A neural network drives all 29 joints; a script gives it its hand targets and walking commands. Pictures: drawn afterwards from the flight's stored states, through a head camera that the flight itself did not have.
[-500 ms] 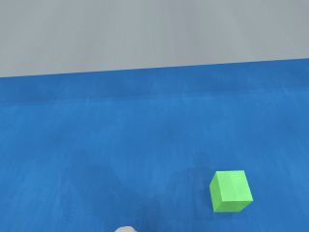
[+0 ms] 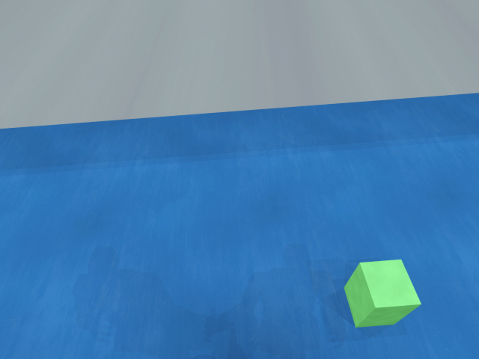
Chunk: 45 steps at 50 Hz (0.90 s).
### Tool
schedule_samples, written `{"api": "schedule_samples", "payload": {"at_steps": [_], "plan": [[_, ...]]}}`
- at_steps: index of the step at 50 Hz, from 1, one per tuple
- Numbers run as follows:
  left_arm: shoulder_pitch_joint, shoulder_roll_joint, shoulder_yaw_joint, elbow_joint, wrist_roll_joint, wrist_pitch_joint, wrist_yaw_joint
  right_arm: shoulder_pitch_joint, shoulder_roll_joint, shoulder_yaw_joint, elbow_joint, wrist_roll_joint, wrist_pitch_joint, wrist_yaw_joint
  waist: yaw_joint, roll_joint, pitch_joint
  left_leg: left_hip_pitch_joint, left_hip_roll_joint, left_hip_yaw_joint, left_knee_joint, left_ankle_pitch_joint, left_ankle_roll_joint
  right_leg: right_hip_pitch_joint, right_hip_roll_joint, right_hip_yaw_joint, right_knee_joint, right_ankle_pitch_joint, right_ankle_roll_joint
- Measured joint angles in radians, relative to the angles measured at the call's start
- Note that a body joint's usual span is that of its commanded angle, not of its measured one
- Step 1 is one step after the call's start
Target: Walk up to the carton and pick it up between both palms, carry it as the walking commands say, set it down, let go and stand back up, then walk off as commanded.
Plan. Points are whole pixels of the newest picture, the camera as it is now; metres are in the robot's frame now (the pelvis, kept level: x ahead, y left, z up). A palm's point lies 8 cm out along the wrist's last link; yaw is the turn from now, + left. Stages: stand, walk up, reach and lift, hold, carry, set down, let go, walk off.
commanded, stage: walk off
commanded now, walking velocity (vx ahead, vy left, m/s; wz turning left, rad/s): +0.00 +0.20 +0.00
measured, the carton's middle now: (377, 294) +0.42 -0.48 -0.64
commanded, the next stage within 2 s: none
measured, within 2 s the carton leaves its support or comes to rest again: neither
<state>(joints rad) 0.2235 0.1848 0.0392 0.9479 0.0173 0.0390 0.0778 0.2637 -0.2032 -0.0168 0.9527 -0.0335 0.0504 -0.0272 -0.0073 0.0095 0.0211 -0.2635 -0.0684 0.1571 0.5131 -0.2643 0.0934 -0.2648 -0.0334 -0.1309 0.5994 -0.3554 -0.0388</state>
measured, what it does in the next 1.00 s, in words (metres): steps to the left: left foot, then right foot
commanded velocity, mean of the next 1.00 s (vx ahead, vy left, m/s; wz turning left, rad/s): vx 0.00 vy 0.20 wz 0.00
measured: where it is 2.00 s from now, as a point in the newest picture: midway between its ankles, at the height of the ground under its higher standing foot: outside the picture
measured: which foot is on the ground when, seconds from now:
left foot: down 0.00-0.00, up 0.02-0.40, down 0.42-0.78, up 0.80-1.00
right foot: down 0.00-0.42, up 0.44-0.76, down 0.78-1.00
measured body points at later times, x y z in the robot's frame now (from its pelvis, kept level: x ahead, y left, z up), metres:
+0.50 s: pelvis -0.02 +0.14 +0.01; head +0.02 +0.16 +0.45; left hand -0.02 +0.43 -0.15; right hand +0.08 -0.12 -0.12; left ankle -0.01 +0.26 -0.73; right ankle -0.03 -0.03 -0.68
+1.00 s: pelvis -0.03 +0.24 +0.02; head +0.00 +0.21 +0.47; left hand -0.03 +0.51 -0.11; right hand +0.02 -0.02 -0.15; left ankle -0.04 +0.41 -0.65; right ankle -0.03 +0.12 -0.73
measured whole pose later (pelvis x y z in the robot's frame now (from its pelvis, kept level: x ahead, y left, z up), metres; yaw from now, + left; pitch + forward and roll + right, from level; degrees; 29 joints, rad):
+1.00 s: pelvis -0.03 +0.24 +0.02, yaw +2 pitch +0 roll +3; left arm 0.30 0.20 0.05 0.99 0.03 0.00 0.07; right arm 0.25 -0.26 -0.07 0.95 -0.04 0.08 0.03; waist 0.02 0.03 0.05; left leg -0.47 0.00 -0.05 1.02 -0.30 -0.09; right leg -0.20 -0.12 -0.13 0.43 -0.23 0.01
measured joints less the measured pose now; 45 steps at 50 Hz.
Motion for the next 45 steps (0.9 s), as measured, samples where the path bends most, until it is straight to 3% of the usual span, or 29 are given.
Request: {"api": "schedule_samples", "payload": {"at_steps": [3,5,8,11,14,18,20,22,24,26,29,35,38,40,42,45], "plan": [[0.018,-0.017,-0.005,0.004,0.013,-0.012,0.000,0.018,-0.005,-0.010,0.014,-0.001,0.013,0.008,0.009,0.031,0.001,-0.086,0.002,-0.047,0.221,-0.140,-0.062,0.012,-0.011,-0.007,-0.027,0.036,-0.016],[0.040,-0.013,-0.004,0.015,0.016,-0.015,-0.002,0.015,-0.014,-0.022,0.014,-0.004,0.017,0.021,0.013,0.034,0.008,-0.153,0.002,-0.109,0.403,-0.132,-0.096,0.035,-0.028,-0.006,-0.070,0.052,-0.006],[0.066,0.002,0.002,0.031,0.011,-0.024,-0.006,0.005,-0.032,-0.042,0.010,-0.008,0.017,0.040,0.018,0.030,0.020,-0.210,0.022,-0.185,0.546,-0.068,-0.141,0.060,-0.056,-0.002,-0.131,0.091,0.017],[0.077,0.016,0.010,0.038,0.013,-0.034,-0.010,-0.006,-0.050,-0.052,0.004,-0.003,0.024,0.049,0.026,0.020,0.030,-0.218,0.058,-0.219,0.541,-0.040,-0.182,0.063,-0.088,0.006,-0.151,0.110,0.041],[0.082,0.031,0.022,0.040,0.019,-0.036,-0.014,-0.024,-0.054,-0.049,-0.006,0.002,0.035,0.056,0.036,0.007,0.038,-0.182,0.106,-0.192,0.411,-0.046,-0.204,0.057,-0.115,0.011,-0.151,0.117,0.066],[0.081,0.058,0.045,0.044,0.025,-0.022,-0.021,-0.061,-0.045,-0.040,-0.034,0.007,0.036,0.063,0.058,-0.018,0.045,-0.091,0.133,-0.126,0.182,-0.071,-0.189,0.036,-0.143,0.022,-0.129,0.117,0.107],[0.086,0.076,0.054,0.044,0.022,-0.015,-0.022,-0.074,-0.045,-0.040,-0.046,0.003,0.024,0.062,0.062,-0.030,0.044,-0.018,0.128,-0.094,0.021,-0.013,-0.165,0.011,-0.157,0.032,-0.091,0.105,0.132],[0.087,0.099,0.061,0.041,0.023,-0.003,-0.023,-0.081,-0.035,-0.040,-0.046,-0.005,0.006,0.059,0.058,-0.058,0.050,-0.010,0.111,-0.075,-0.005,0.053,-0.121,-0.051,-0.163,0.067,0.049,-0.025,0.094],[0.077,0.105,0.060,0.038,0.014,0.018,-0.014,-0.079,-0.023,-0.032,-0.048,-0.008,-0.004,0.050,0.047,-0.067,0.046,-0.021,0.109,-0.065,0.019,0.019,-0.095,-0.136,-0.107,0.126,0.272,-0.171,0.055],[0.061,0.101,0.057,0.031,0.008,0.023,-0.015,-0.067,-0.015,-0.023,-0.048,-0.008,-0.005,0.037,0.036,-0.067,0.038,-0.008,0.105,-0.057,-0.009,0.017,-0.080,-0.195,-0.055,0.138,0.436,-0.173,0.033],[0.038,0.089,0.051,0.023,0.015,0.018,-0.018,-0.052,-0.007,-0.012,-0.046,-0.004,-0.007,0.020,0.020,-0.060,0.025,0.009,0.088,-0.045,-0.048,0.038,-0.060,-0.221,-0.025,0.084,0.517,-0.128,0.035],[0.002,0.035,0.020,0.007,0.002,0.015,-0.010,-0.033,0.000,0.001,-0.028,-0.008,-0.008,0.002,-0.004,-0.025,0.009,0.008,0.038,-0.017,-0.037,0.028,-0.017,-0.112,-0.002,0.004,0.266,-0.137,0.018],[-0.003,0.002,0.002,0.004,-0.002,0.002,-0.004,-0.014,-0.001,0.002,-0.007,-0.001,-0.001,0.001,-0.002,-0.004,0.003,-0.001,0.009,0.003,-0.011,0.011,-0.002,-0.007,0.001,-0.005,0.027,-0.020,0.003],[0.005,-0.018,-0.005,0.006,0.009,-0.009,-0.003,0.003,-0.008,-0.003,0.008,0.007,0.005,0.001,0.007,0.029,-0.001,-0.036,0.012,-0.005,0.075,-0.069,-0.028,0.017,0.003,-0.010,-0.037,0.029,-0.010],[0.022,-0.019,-0.004,0.012,0.015,-0.013,-0.002,0.008,-0.010,-0.010,0.013,-0.001,0.015,0.011,0.013,0.036,0.004,-0.112,0.002,-0.058,0.281,-0.143,-0.069,0.024,-0.013,-0.012,-0.052,0.042,-0.012],[0.053,-0.006,0.001,0.031,0.012,-0.020,-0.005,0.002,-0.024,-0.030,0.010,-0.006,0.016,0.033,0.015,0.034,0.016,-0.191,0.007,-0.144,0.497,-0.087,-0.114,0.057,-0.039,-0.011,-0.123,0.084,0.007]]}}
